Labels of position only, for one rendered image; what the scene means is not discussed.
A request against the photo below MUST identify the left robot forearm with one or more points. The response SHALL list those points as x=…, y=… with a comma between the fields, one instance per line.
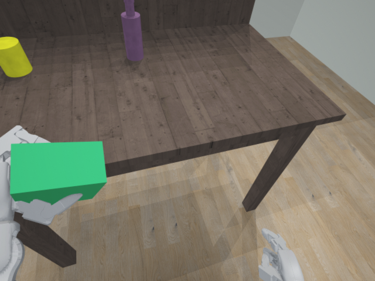
x=12, y=250

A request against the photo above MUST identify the table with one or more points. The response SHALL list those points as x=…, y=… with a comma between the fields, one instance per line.
x=208, y=83

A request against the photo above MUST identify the sponge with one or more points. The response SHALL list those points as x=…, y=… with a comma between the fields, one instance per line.
x=52, y=171

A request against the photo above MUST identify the left robot hand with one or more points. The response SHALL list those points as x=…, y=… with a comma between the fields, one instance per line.
x=37, y=210

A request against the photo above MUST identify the right robot hand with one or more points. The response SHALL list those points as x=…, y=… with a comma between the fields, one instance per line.
x=285, y=266

